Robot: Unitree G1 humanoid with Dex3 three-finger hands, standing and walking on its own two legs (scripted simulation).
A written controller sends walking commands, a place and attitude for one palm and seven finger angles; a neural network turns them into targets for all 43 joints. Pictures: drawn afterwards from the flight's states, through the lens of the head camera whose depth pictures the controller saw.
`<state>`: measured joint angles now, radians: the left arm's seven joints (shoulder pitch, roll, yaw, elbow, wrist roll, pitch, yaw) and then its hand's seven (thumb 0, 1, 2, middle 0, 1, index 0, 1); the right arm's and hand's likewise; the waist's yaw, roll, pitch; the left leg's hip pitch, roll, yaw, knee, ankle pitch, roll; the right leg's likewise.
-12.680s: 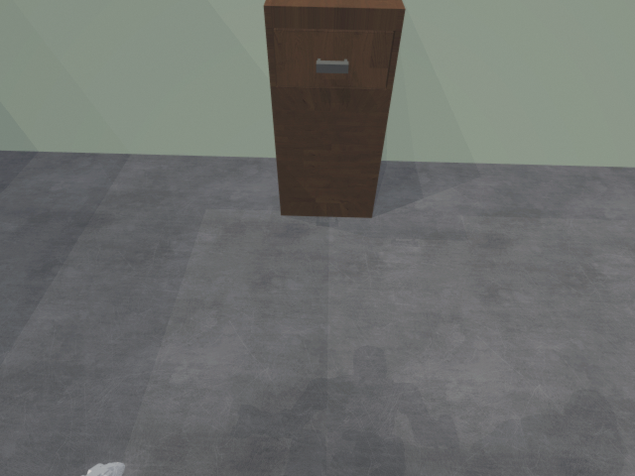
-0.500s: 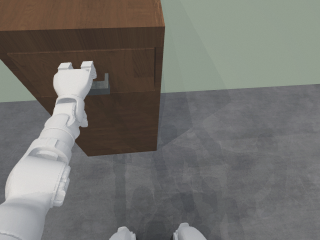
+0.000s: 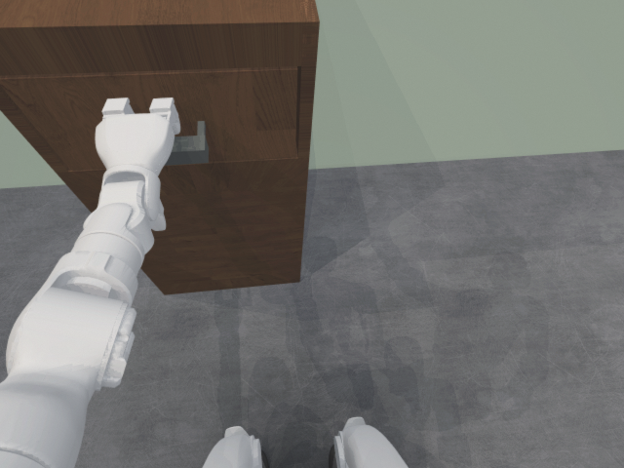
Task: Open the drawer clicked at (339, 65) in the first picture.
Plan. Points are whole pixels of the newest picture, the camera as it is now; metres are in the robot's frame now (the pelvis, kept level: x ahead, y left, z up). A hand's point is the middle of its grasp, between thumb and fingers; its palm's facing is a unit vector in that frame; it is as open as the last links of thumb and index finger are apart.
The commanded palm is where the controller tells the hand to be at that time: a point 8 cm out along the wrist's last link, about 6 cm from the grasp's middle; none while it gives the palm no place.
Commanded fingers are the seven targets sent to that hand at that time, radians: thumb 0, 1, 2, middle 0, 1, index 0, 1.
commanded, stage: lower the fingers behind the handle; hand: left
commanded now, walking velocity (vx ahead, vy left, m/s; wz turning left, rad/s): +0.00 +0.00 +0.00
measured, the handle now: (170, 139) +0.57 +0.16 +0.01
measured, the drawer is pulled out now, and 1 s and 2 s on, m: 0.00 0.00 0.00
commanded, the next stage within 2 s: lift the fingers back up to retry in 0.36 s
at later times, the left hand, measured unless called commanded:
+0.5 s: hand (150, 166) +0.52 +0.18 +0.02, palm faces -0.02 +0.01 -1.00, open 13.8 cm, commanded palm +0.50 +0.16 +0.06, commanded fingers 0.00 -0.50 0.30 -0.30 -1.20 -0.30 -1.20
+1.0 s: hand (148, 145) +0.53 +0.17 +0.06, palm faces -0.04 -0.04 -1.00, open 13.6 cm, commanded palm +0.51 +0.16 +0.12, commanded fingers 0.00 -0.50 0.30 -0.30 -1.20 -0.30 -1.20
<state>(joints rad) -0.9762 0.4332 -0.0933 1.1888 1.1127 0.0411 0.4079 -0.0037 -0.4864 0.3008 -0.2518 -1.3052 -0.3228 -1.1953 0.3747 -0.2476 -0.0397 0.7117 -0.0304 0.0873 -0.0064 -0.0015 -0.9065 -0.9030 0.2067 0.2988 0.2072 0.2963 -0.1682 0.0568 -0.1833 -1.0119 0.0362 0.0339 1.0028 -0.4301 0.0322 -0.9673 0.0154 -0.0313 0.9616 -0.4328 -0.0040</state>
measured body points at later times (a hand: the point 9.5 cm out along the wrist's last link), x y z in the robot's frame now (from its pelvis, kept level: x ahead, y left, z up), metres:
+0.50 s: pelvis -0.01 +0.00 -0.01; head +0.12 +0.01 +0.42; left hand +0.52 +0.18 +0.08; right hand -0.03 -0.27 -0.13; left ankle +0.01 +0.10 -0.67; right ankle +0.00 -0.12 -0.67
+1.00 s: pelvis +0.02 +0.00 +0.03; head +0.13 -0.01 +0.47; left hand +0.52 +0.17 +0.11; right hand +0.01 -0.27 -0.10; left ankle +0.01 +0.10 -0.67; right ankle +0.00 -0.12 -0.67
